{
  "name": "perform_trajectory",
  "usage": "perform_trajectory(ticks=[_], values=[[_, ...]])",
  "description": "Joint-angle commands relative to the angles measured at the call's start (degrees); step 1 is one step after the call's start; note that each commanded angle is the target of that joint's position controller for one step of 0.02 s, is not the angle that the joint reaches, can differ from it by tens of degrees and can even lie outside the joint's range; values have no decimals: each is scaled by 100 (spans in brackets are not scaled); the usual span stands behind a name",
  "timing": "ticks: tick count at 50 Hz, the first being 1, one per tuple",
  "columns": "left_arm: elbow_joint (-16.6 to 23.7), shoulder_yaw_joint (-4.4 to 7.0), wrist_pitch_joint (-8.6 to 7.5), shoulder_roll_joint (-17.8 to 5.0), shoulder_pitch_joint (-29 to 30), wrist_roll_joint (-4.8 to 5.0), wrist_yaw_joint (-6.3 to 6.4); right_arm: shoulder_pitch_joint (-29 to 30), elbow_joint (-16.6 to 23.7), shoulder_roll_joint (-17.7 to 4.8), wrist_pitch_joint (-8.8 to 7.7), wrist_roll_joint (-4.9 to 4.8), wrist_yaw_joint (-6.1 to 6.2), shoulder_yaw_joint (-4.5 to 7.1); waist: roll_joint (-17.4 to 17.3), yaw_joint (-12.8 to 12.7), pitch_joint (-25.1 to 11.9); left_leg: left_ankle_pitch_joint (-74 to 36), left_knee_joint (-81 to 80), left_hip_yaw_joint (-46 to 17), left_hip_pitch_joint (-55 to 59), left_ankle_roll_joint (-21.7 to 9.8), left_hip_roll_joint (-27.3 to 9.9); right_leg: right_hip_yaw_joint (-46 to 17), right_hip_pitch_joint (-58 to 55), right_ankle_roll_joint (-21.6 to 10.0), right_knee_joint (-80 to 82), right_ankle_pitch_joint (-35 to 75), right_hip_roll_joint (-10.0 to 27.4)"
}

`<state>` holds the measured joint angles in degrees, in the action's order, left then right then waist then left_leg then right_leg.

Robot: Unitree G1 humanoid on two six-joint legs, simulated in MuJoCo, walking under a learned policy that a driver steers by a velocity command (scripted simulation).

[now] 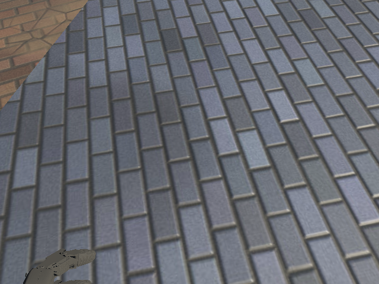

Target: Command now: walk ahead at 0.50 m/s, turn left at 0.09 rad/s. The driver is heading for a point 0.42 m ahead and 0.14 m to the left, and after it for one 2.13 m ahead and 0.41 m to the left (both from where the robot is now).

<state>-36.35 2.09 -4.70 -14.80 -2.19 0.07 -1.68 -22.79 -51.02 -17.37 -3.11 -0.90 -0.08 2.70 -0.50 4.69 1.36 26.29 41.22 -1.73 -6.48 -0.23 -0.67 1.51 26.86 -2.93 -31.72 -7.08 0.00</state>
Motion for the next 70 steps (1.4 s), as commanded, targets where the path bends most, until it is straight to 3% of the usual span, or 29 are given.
perform_trajectory(ticks=[1, 3, 7, 11, 17, 21, 23, 24, 25, 26, 27, 28, 29, 30, 31, 35, 40, 44, 48, 49, 50, 51, 52, 53, 54, 56, 59, 66, 70], values=[[-205, 363, 34, -1047, -2076, 4, 78, 171, 596, -786, -274, -158, -46, 115, 983, -1131, -1376, 350, 3261, -567, -3848, -149, -81, -3441, -4268, -1258, 1378, -1260, 2166], [-194, 249, 4, -707, -1359, -18, 56, 659, 684, -699, -230, -98, -33, 130, 524, -796, -450, -546, 2754, -355, -3600, -129, -503, -2165, -2787, -978, 1775, -726, 1690], [-369, 258, -200, -592, -963, -85, 36, 379, 557, -333, 51, -72, 9, 139, 588, -364, -108, -1370, 2342, -461, -2953, 37, -680, -934, -1705, -880, 2395, 410, 1395], [-619, 308, -225, -722, -1118, -122, 126, 859, 724, -262, 58, -38, -16, 152, 373, -441, 54, -2503, 1350, -581, -3366, 101, -603, -146, -1945, -795, 2494, 1135, 1318], [-939, 365, -94, -965, -1567, -25, 225, 1998, 1178, -51, 18, -18, -228, 37, 186, -885, 415, -3180, -228, 15, -3382, -80, -505, 565, -2622, -619, 2479, 1367, 1436], [-1070, 419, 114, -1121, -1683, 61, 265, 2284, 1523, -142, 26, -31, -374, 69, 309, -829, 364, -2256, -590, 434, -3344, -357, -265, 821, -3429, -472, 1790, 2923, 1642], [-1029, 465, 208, -1296, -1583, 79, 330, 1846, 1530, -359, 62, -30, -392, 189, 570, -501, -76, -1637, -519, 799, -2500, -586, 145, 970, -3532, -339, 846, 4894, 1619], [-1007, 471, 257, -1342, -1514, 80, 360, 1186, 1400, -584, 75, -44, -366, 320, 579, -117, -449, -1587, -651, 871, -1605, -751, 372, 1057, -3324, -237, -95, 5300, 1516], [-954, 439, 253, -1308, -1436, 89, 390, 235, 1175, -934, 98, -50, -275, 515, 369, 394, -926, -1936, -1069, 584, -34, -1003, 423, 1146, -2465, -20, -1454, 4588, 1281], [-709, 236, 136, -679, -1880, -109, 330, -236, 1084, -1602, 136, -51, -147, 684, -943, 168, -1538, -1914, -1054, -1859, 2239, -1804, -1022, 1078, -58, 329, -3598, 609, 587], [-571, 109, -111, -492, -1820, -67, 226, -142, 1259, -1569, 68, -61, -160, 614, -1093, 20, -2365, -1116, -2098, -4631, 3159, -2625, -1926, -197, 1338, 449, -4852, -2733, -361], [-420, 235, -282, -945, -1094, 171, 134, -101, 1244, -1131, 20, -3, -175, 482, -540, 309, -1893, -1063, -2372, -3991, 2883, -2245, -1760, -765, 1950, 308, -4961, -2369, 23], [-300, 211, -367, -919, -823, 241, 116, 169, 1246, -935, -22, -3, -168, 430, -315, 152, -1179, -1343, -2402, -3166, 2071, -2000, -1532, -682, 2017, 196, -4541, -1864, 268], [-356, 217, -381, -870, -823, 121, 156, 571, 1304, -771, -33, -17, -161, 376, 66, -146, -695, -1894, -2459, -2541, 1157, -1799, -1268, -635, 1724, 218, -3968, -1519, 493], [-406, 273, -330, -943, -898, 0, 186, 872, 1400, -583, -38, 23, -137, 313, -12, -358, -476, -2425, -2575, -2114, 488, -1705, -1072, -628, 1304, 278, -3555, -1283, 644], [-377, 246, -93, -704, -1009, -95, 194, 985, 1472, -698, -68, 52, -31, 334, -178, -607, -308, -3381, -2883, -1432, -611, -1720, -767, -433, 756, 636, -2640, -681, 631], [-182, 89, -133, -417, 11, -40, 106, 503, 1210, -734, -51, 17, 57, 321, -396, -108, -149, -2701, -2874, -841, -841, -1272, -441, -261, 233, 694, -493, 1360, 348], [-25, 141, -202, -649, 418, 36, 9, 184, 995, -783, -39, -19, 42, 324, -435, 33, 24, -2299, -2586, -1281, -127, -1219, -874, -411, 420, 454, 117, 1230, 295], [-154, 259, -262, -884, -253, 11, -13, 303, 927, -807, 37, 3, 68, 339, -586, -433, -122, -3631, -1779, -1425, 400, -972, -998, -213, -314, 36, 502, 438, 111], [-344, 362, -278, -1086, -956, -29, 16, 321, 956, -649, 50, 36, 63, 275, -428, -753, -649, -4135, -854, -1160, 218, -818, -654, -254, -1376, -168, 469, 598, 194], [-442, 438, -279, -1440, -1853, -95, 36, 122, 1071, -382, 48, 148, 73, 155, 271, -1003, -1571, -2917, 837, -808, -728, -581, -193, -1382, -3034, -605, 276, 674, 1167], [-687, 536, -213, -1726, -2275, -67, -21, -640, 1088, 6, -43, -9, 58, 52, 2082, -729, -2081, 352, 2640, -430, -2786, -179, 654, -4042, -4606, -1451, 1089, -923, 2158], [-656, 384, -203, -1163, -2249, 90, -48, -312, 1016, -534, -88, -69, 48, 133, 1356, -947, -1688, 608, 3237, -896, -3519, -195, 376, -4473, -4488, -1304, 1506, -2227, 2129], [-598, 307, -175, -930, -1861, 81, -20, 349, 1159, -760, -112, -108, 32, 200, 817, -997, -920, 77, 3289, -741, -3800, -224, 109, -3637, -3813, -1066, 1580, -2136, 1963], [-532, 267, -138, -879, -1526, 5, -4, 713, 1244, -700, -130, -47, 39, 180, 386, -884, -529, -373, 3076, -501, -3664, -214, -148, -3003, -3119, -963, 1655, -1457, 1732], [-532, 189, -140, -697, -1251, -86, 8, 796, 1279, -548, -136, 41, 23, 202, 468, -619, -242, -890, 2495, -428, -3238, -168, -467, -2279, -2308, -925, 1891, -380, 1378], [-644, 191, -179, -729, -1306, -5, 23, 675, 1229, -306, -65, 40, 20, 161, 580, -499, -245, -1053, 1952, -253, -3046, -35, -559, -1694, -2023, -1033, 2158, 437, 1237], [-949, 253, -71, -1008, -1726, 77, 124, 1892, 1518, -54, -131, 46, -52, 46, 422, -849, 53, -2913, -313, 26, -2973, 123, -451, -737, -2062, -853, 2379, 1053, 987], [-1207, 253, 44, -1016, -2177, 129, 142, 2546, 1739, -73, -204, -9, -162, 45, 392, -1029, 258, -2955, -940, 43, -2894, 44, -277, -904, -2454, -831, 2147, 1063, 1222]])
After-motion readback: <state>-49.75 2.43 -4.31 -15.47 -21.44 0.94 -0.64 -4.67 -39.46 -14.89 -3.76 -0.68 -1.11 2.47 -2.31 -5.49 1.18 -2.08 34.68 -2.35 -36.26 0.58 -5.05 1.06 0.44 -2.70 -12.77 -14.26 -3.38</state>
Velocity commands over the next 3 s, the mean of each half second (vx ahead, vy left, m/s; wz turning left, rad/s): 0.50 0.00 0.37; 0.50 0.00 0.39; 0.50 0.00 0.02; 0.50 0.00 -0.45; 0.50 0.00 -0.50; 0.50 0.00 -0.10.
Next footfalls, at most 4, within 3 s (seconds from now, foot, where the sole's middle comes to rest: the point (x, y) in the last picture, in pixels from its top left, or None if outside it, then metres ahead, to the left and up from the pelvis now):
0.50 left None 0.41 0.16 -0.76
0.98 right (170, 208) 0.75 0.06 -0.76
1.52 left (82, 180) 0.91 0.41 -0.76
2.04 right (128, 117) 1.24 0.23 -0.76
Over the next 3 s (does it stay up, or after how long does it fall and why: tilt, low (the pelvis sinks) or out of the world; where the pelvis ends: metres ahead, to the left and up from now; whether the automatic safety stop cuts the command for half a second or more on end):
stays up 1.60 0.32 0.01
